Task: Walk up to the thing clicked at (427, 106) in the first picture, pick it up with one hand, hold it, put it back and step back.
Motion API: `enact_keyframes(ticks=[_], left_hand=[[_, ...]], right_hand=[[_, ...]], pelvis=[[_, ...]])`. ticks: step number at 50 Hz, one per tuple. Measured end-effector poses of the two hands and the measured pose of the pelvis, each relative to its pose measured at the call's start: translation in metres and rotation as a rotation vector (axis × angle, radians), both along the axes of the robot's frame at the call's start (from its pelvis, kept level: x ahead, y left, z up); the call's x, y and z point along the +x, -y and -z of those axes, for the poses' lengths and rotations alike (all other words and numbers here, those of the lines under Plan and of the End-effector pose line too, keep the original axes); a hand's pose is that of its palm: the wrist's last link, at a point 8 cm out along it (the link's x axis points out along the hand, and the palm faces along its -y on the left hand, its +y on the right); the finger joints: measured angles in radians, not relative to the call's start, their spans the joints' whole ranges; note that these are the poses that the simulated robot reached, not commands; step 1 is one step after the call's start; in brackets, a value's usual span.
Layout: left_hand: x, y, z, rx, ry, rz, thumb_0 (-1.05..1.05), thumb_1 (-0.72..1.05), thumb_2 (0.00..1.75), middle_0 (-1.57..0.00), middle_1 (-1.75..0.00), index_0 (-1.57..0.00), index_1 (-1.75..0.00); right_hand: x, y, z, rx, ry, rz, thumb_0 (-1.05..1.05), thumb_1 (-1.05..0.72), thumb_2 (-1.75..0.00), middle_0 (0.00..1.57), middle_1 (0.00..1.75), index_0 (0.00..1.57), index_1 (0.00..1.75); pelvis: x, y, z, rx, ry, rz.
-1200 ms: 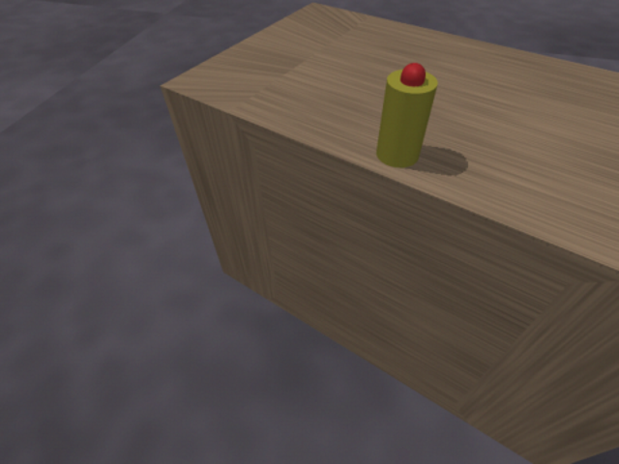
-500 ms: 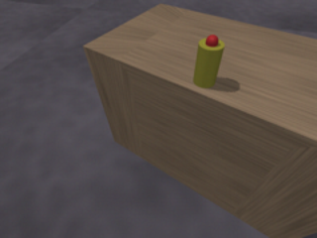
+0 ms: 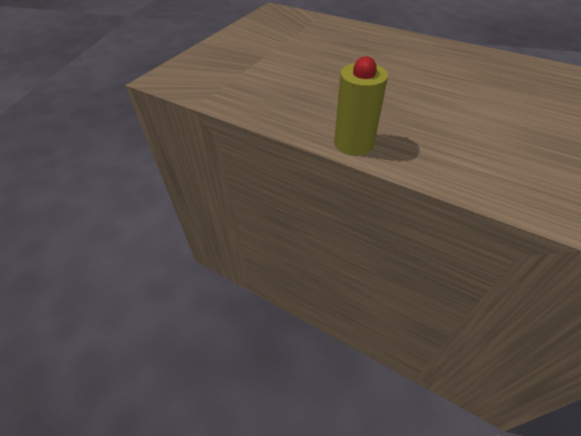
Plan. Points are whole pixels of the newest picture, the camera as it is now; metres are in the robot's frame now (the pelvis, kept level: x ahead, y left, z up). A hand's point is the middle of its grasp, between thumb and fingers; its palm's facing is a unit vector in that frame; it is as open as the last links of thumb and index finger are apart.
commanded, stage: walk up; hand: left
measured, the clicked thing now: (359, 104) +0.66 -0.09 +0.11
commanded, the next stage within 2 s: none
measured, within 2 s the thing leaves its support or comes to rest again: neither
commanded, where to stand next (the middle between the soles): +0.24 -0.05 m, yaw -29 degrees
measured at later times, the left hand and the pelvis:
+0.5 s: hand (199, 404) +0.19 +0.18 -0.14, palm faces -0.21 -0.89 -0.41, open 7.4 cm; pelvis +0.12 -0.08 -0.01, yaw -15 degrees
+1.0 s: hand (229, 290) +0.42 +0.16 -0.17, palm faces -0.44 -0.78 -0.45, open 7.4 cm; pelvis +0.19 -0.04 -0.04, yaw -26 degrees
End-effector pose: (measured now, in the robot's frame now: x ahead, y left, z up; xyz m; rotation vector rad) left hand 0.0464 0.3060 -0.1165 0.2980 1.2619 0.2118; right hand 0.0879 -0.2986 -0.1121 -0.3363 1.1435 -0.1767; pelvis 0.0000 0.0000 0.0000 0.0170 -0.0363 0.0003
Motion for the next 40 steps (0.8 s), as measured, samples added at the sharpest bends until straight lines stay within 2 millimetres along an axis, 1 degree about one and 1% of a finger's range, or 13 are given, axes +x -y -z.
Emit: enact_keyframes(ticks=[3, 8, 12, 13, 15, 18, 21, 24, 27, 30, 34, 37, 40], left_hand=[[0.011, -0.001, -0.005, 0.013, -0.037, 0.043, 0.01, 0.91, 0.89, -0.21, -0.30, -0.20, -0.30], [0.046, 0.009, -0.014, 0.043, -0.012, 0.099, 0.01, 0.91, 0.89, -0.21, -0.29, -0.20, -0.30], [0.081, 0.029, -0.010, 0.095, 0.010, 0.155, 0.01, 0.91, 0.89, -0.21, -0.29, -0.20, -0.30], [0.088, 0.036, -0.008, 0.105, 0.029, 0.158, 0.01, 0.91, 0.89, -0.21, -0.29, -0.20, -0.30], [0.100, 0.049, -0.007, 0.111, 0.064, 0.161, 0.01, 0.91, 0.89, -0.21, -0.29, -0.20, -0.30], [0.111, 0.069, -0.011, 0.086, 0.062, 0.169, 0.01, 0.91, 0.89, -0.21, -0.29, -0.20, -0.30], [0.124, 0.082, -0.016, 0.070, 0.051, 0.189, 0.01, 0.90, 0.89, -0.21, -0.30, -0.20, -0.30], [0.143, 0.086, -0.017, 0.073, 0.044, 0.223, 0.01, 0.90, 0.89, -0.21, -0.30, -0.20, -0.30], [0.169, 0.083, -0.016, 0.088, 0.038, 0.263, 0.01, 0.90, 0.89, -0.21, -0.30, -0.20, -0.30], [0.203, 0.076, -0.011, 0.100, 0.044, 0.312, 0.01, 0.90, 0.89, -0.21, -0.30, -0.20, -0.30], [0.262, 0.062, 0.006, 0.108, 0.082, 0.374, 0.01, 0.90, 0.89, -0.21, -0.30, -0.20, -0.30], [0.307, 0.061, 0.014, 0.109, 0.121, 0.402, 0.01, 0.90, 0.89, -0.21, -0.30, -0.20, -0.30], [0.340, 0.069, 0.013, 0.096, 0.150, 0.455, 0.01, 0.91, 0.89, -0.21, -0.30, -0.20, -0.30]], right_hand=[[-0.010, 0.020, -0.004, -0.020, 0.037, 0.054, 0.00, -0.90, -0.89, 0.20, 0.30, 0.21, 0.30], [-0.025, 0.065, -0.001, -0.057, -0.006, 0.105, 0.00, -0.90, -0.89, 0.20, 0.30, 0.21, 0.30], [-0.021, 0.105, 0.020, -0.064, -0.005, 0.153, 0.01, -0.90, -0.89, 0.20, 0.30, 0.20, 0.30], [-0.018, 0.113, 0.026, -0.067, -0.009, 0.159, 0.01, -0.90, -0.89, 0.20, 0.30, 0.20, 0.30], [-0.010, 0.120, 0.031, -0.056, -0.022, 0.172, 0.01, -0.90, -0.90, 0.20, 0.30, 0.20, 0.30], [0.009, 0.120, 0.026, -0.025, -0.006, 0.178, 0.01, -0.90, -0.90, 0.20, 0.30, 0.20, 0.30], [0.028, 0.116, 0.016, 0.001, 0.018, 0.173, 0.01, -0.90, -0.90, 0.20, 0.30, 0.20, 0.30], [0.041, 0.112, 0.010, 0.009, 0.026, 0.174, 0.01, -0.90, -0.90, 0.20, 0.30, 0.20, 0.30], [0.051, 0.109, 0.010, -0.002, 0.016, 0.199, 0.00, -0.90, -0.89, 0.20, 0.30, 0.20, 0.30], [0.060, 0.103, 0.013, -0.020, 0.003, 0.244, 0.00, -0.90, -0.89, 0.20, 0.30, 0.20, 0.30], [0.074, 0.090, 0.020, -0.055, 0.011, 0.295, 0.00, -0.90, -0.90, 0.20, 0.30, 0.20, 0.30], [0.080, 0.073, 0.020, -0.056, 0.020, 0.314, 0.00, -0.90, -0.90, 0.20, 0.30, 0.20, 0.30], [0.081, 0.059, 0.013, -0.043, 0.030, 0.347, 0.00, -0.90, -0.89, 0.20, 0.30, 0.20, 0.30]], pelvis=[[0.006, 0.008, 0.001, 0.003, 0.002, 0.035], [0.026, 0.031, 0.007, 0.013, 0.014, 0.099], [0.049, 0.059, 0.026, 0.009, 0.033, 0.143], [0.054, 0.065, 0.031, -0.013, 0.040, 0.142], [0.064, 0.074, 0.034, -0.020, 0.041, 0.158], [0.078, 0.080, 0.025, -0.017, 0.041, 0.197], [0.095, 0.083, 0.015, -0.022, 0.035, 0.227], [0.114, 0.084, 0.012, -0.029, 0.025, 0.260], [0.134, 0.080, 0.013, -0.036, 0.014, 0.284], [0.153, 0.071, 0.019, -0.037, 0.002, 0.306], [0.178, 0.053, 0.034, -0.028, -0.009, 0.324], [0.184, 0.043, 0.037, -0.016, 0.000, 0.351], [0.188, 0.040, 0.032, -0.036, -0.003, 0.377]])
